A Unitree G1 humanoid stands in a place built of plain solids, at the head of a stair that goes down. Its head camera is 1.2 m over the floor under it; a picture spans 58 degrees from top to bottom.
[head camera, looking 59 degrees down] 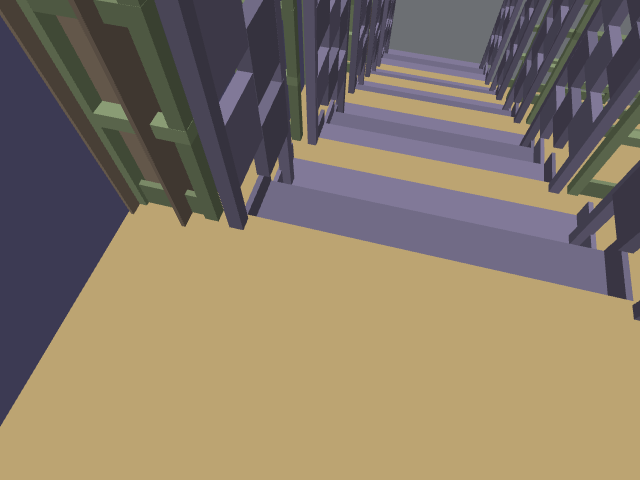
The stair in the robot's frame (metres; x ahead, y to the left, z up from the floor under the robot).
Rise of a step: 0.18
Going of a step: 0.29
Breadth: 1.32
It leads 15 degrees to the right of straight ahead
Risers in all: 3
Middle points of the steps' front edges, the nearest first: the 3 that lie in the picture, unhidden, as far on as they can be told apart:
0.67 -0.35 0.00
0.95 -0.42 -0.18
1.23 -0.49 -0.35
